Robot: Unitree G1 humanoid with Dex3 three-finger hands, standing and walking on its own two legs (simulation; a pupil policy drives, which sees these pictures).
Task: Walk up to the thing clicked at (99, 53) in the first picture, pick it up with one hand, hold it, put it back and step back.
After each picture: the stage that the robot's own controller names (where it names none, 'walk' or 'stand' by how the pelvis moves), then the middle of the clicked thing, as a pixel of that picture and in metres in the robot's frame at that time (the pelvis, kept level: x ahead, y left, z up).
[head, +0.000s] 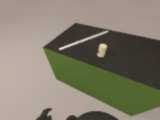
stand; (101, 50) +0.67 -0.08 +0.01
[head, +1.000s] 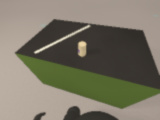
walk; (82, 49) +0.58 +0.13 +0.03
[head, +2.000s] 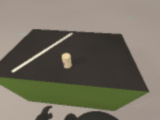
stand; (66, 60) +0.47 +0.22 +0.01
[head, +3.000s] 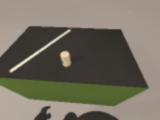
stand; (65, 59) +0.47 +0.23 +0.01
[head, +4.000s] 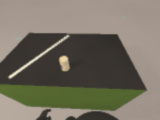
stand; (64, 63) +0.45 +0.23 +0.00
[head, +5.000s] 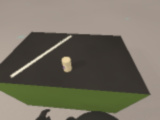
stand; (66, 64) +0.44 +0.21 +0.00
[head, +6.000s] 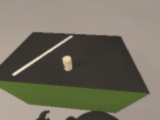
stand; (67, 63) +0.46 +0.21 +0.00
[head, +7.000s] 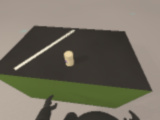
rise first; (69, 58) +0.48 +0.20 +0.01
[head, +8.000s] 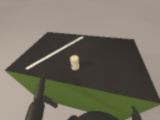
go down; (74, 62) +0.47 +0.19 +0.01
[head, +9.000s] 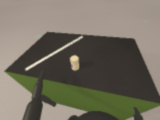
go down; (74, 63) +0.46 +0.19 +0.01
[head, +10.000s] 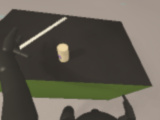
go down; (63, 53) +0.47 +0.18 +0.06
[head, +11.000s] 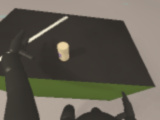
close in; (63, 52) +0.47 +0.18 +0.07
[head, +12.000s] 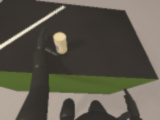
close in; (60, 43) +0.49 +0.18 +0.10
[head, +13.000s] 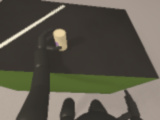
close; (60, 40) +0.51 +0.18 +0.11
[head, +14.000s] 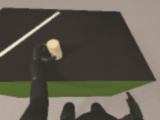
lift; (55, 50) +0.47 +0.20 +0.09
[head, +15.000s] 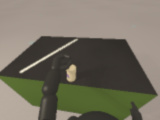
lift; (71, 73) +0.37 +0.16 +0.05
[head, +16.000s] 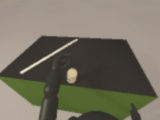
close; (71, 76) +0.34 +0.15 +0.04
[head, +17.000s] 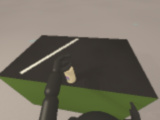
stand; (70, 74) +0.36 +0.17 +0.03
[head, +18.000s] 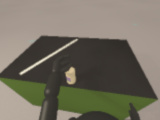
close; (70, 75) +0.35 +0.16 +0.02
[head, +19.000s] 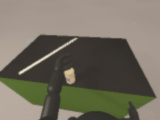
stand; (70, 75) +0.35 +0.16 +0.02
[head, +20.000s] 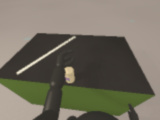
stand; (69, 75) +0.35 +0.16 +0.02
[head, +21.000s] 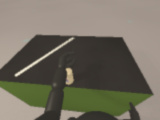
stand; (68, 76) +0.35 +0.17 +0.02
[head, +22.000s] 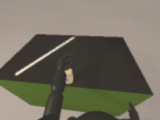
stand; (68, 75) +0.35 +0.17 +0.02
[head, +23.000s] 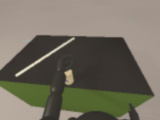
stand; (68, 76) +0.34 +0.17 +0.02
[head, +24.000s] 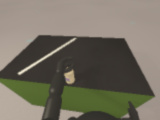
stand; (69, 75) +0.35 +0.17 +0.02
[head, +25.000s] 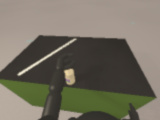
stand; (69, 76) +0.34 +0.16 +0.02
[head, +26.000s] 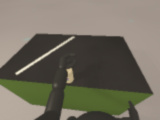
stand; (68, 75) +0.35 +0.17 +0.02
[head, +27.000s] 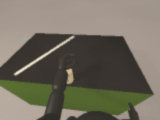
crouch; (68, 75) +0.35 +0.17 +0.02
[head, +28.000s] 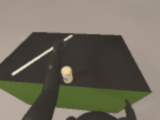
crouch; (67, 75) +0.35 +0.16 +0.02
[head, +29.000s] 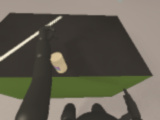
lower; (59, 63) +0.38 +0.16 +0.10
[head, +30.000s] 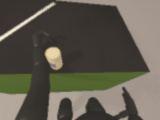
lower; (54, 59) +0.39 +0.16 +0.11
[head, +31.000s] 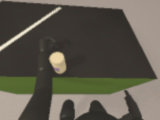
lower; (58, 63) +0.36 +0.16 +0.10
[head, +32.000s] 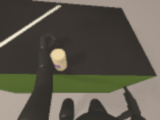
lower; (59, 60) +0.38 +0.15 +0.11
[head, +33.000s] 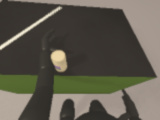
withdraw; (59, 61) +0.37 +0.16 +0.10
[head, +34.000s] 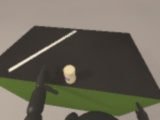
sink last; (70, 74) +0.32 +0.16 +0.06
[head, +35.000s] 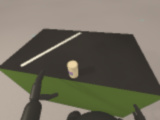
stand; (73, 69) +0.37 +0.16 +0.06
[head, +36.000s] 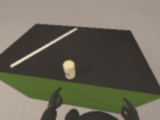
stand; (69, 70) +0.35 +0.16 +0.07
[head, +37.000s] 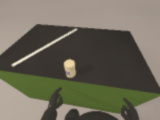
stand; (70, 69) +0.36 +0.16 +0.07
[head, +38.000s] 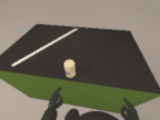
stand; (70, 69) +0.36 +0.16 +0.07
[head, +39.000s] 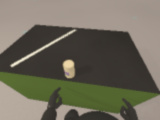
stand; (69, 69) +0.35 +0.16 +0.07
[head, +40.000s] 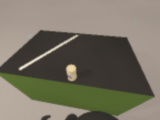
stand; (71, 73) +0.36 +0.16 +0.01
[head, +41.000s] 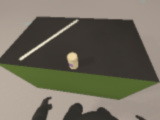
walk; (73, 61) +0.42 +0.15 +0.03
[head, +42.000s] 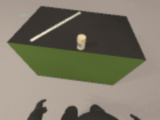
walk; (81, 42) +0.62 +0.13 +0.02
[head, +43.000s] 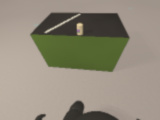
walk; (79, 29) +0.95 +0.24 +0.02
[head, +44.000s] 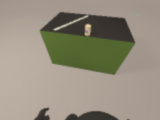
stand; (87, 30) +1.01 +0.12 +0.01
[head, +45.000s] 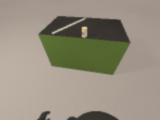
stand; (84, 32) +1.02 +0.14 +0.00
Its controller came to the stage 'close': yes
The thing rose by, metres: 0.02
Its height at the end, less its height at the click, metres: +0.00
